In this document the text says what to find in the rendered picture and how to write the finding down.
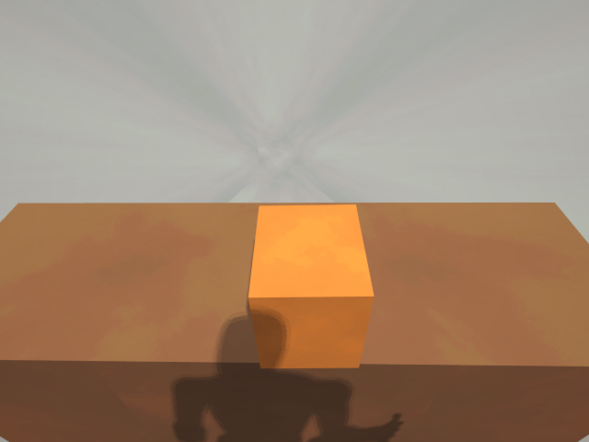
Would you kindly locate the pedestal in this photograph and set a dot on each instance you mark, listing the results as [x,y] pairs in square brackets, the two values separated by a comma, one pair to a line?
[130,322]

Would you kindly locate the carton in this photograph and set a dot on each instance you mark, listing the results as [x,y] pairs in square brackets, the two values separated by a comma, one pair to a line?
[310,291]

